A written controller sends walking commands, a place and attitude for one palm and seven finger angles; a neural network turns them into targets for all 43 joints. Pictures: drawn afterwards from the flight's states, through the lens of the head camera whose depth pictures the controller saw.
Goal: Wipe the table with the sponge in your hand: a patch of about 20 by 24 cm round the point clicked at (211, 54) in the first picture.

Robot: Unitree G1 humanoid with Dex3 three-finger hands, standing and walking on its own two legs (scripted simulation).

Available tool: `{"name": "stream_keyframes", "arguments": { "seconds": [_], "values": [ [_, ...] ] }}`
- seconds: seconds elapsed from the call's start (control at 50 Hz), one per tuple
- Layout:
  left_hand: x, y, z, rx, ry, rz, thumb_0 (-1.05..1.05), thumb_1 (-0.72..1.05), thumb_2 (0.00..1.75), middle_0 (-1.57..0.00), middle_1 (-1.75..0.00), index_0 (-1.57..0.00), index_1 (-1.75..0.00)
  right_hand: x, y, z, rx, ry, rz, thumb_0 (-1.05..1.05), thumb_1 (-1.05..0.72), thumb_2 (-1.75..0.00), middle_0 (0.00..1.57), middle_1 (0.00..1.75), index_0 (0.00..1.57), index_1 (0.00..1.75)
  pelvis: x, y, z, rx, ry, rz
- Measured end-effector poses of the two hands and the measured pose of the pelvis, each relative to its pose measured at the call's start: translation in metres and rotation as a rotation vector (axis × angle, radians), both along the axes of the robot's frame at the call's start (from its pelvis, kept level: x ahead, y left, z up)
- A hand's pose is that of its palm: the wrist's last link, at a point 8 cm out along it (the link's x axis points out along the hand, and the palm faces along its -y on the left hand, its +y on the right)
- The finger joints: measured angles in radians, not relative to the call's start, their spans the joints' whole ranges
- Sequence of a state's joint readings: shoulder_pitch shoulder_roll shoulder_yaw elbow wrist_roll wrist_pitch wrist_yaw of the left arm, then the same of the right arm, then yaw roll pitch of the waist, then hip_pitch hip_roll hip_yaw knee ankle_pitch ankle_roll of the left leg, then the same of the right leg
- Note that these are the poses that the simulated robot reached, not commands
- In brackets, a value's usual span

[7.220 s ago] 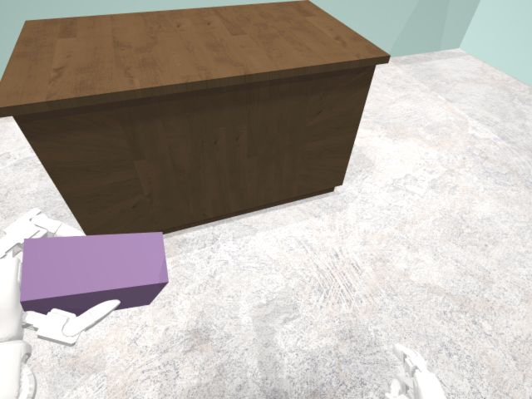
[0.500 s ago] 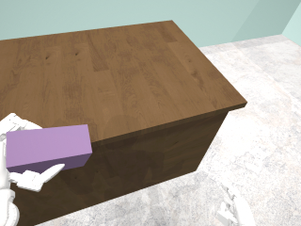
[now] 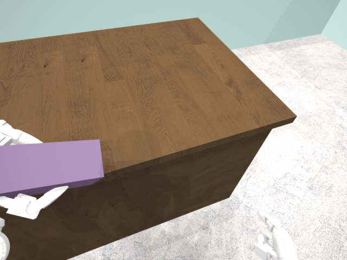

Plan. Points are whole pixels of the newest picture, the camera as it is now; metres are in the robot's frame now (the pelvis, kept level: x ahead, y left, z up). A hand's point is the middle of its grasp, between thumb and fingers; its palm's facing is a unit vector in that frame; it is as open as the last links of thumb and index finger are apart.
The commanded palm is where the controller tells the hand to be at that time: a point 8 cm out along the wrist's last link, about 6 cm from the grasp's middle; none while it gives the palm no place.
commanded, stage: shuffle to correct the standing spot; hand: left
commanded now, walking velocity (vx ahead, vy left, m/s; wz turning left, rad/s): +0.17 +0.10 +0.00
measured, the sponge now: (68, 167) +0.23 +0.20 +0.16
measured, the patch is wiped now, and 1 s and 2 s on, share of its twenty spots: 0.00 0.00 0.00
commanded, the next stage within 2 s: come to a stop and stand still in 0.40 s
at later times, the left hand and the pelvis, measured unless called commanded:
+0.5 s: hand (31, 131) +0.28 +0.26 +0.19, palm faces +0.37 -0.83 -0.42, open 9.9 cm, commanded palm +0.23 +0.31 +0.20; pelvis +0.06 +0.03 +0.02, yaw -2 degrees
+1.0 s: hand (23, 115) +0.31 +0.29 +0.20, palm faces +0.31 -0.85 -0.43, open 9.9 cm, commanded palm +0.25 +0.33 +0.20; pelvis +0.08 +0.06 +0.03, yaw -3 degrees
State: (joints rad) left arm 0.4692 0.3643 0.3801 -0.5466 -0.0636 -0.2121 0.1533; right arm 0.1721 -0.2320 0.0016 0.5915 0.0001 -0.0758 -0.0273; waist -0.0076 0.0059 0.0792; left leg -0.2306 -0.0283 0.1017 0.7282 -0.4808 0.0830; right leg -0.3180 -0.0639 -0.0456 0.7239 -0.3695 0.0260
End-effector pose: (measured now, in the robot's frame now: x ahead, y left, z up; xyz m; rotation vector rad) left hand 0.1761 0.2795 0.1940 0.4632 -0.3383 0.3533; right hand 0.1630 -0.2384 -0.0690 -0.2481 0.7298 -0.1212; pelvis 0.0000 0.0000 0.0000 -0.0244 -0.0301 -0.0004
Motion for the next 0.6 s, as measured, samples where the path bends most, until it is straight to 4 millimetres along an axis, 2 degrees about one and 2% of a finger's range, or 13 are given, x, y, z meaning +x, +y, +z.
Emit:
{"name": "stream_keyframes", "arguments": {
  "seconds": [0.08,0.16,0.22,0.28,0.4,0.48,0.56,0.6],
  "values": [
    [0.013,0.007,0.002,0.005,0.025,0.022,0.0,-0.48,1.01,-0.77,-1.34,-0.77,-1.35,0.003,0.01,0.002,0.022,-0.009,-0.017,0.02,-0.9,-0.9,0.2,0.3,0.2,0.3,0.007,0.005,0.005,0.021,-0.014,-0.036],
    [0.033,0.002,0.009,0.002,0.052,0.015,0.0,-0.48,1.01,-0.77,-1.35,-0.77,-1.35,0.004,0.019,0.004,0.062,-0.005,-0.016,0.01,-0.9,-0.9,0.2,0.3,0.2,0.3,0.018,0.005,0.014,0.019,-0.012,-0.03],
    [0.041,-0.006,0.013,0.045,0.044,-0.016,0.0,-0.48,1.01,-0.77,-1.35,-0.77,-1.35,0.011,0.02,-0.004,0.071,-0.002,-0.001,0.01,-0.9,-0.9,0.2,0.3,0.2,0.3,0.027,0.002,0.008,0.017,-0.005,0.01],
    [0.04,-0.007,0.015,0.065,0.03,-0.039,0.0,-0.48,1.01,-0.77,-1.35,-0.77,-1.35,0.02,0.016,-0.012,0.065,0.028,0.012,0.01,-0.9,-0.9,0.2,0.3,0.2,0.3,0.028,0.004,0.004,0.002,-0.01,0.009],
    [0.044,0.006,0.018,0.06,0.069,-0.007,0.0,-0.48,1.01,-0.77,-1.35,-0.77,-1.35,0.028,0.011,-0.004,0.044,0.075,-0.02,0.02,-0.9,-0.9,0.2,0.3,0.2,0.3,0.042,0.012,0.017,0.023,-0.001,-0.02],
    [0.059,0.017,0.017,0.026,0.084,0.003,0.0,-0.48,1.01,-0.77,-1.35,-0.77,-1.35,0.038,0.015,0.005,0.011,0.055,-0.043,0.02,-0.9,-0.9,0.2,0.3,0.2,0.3,0.054,0.025,0.022,0.053,-0.011,-0.024],
    [0.078,0.034,0.013,0.025,0.056,-0.018,0.0,-0.48,1.01,-0.77,-1.35,-0.77,-1.35,0.055,0.026,0.005,-0.014,-0.011,-0.082,0.02,-0.9,-0.9,0.2,0.3,0.2,0.3,0.071,0.046,0.012,0.03,-0.015,-0.034],
    [0.089,0.042,0.012,0.026,0.042,-0.019,0.0,-0.48,1.01,-0.77,-1.35,-0.77,-1.35,0.063,0.036,0.005,-0.003,-0.019,-0.095,0.01,-0.91,-0.9,0.2,0.3,0.2,0.3,0.076,0.051,0.011,0.042,-0.024,-0.041]
  ]
}}
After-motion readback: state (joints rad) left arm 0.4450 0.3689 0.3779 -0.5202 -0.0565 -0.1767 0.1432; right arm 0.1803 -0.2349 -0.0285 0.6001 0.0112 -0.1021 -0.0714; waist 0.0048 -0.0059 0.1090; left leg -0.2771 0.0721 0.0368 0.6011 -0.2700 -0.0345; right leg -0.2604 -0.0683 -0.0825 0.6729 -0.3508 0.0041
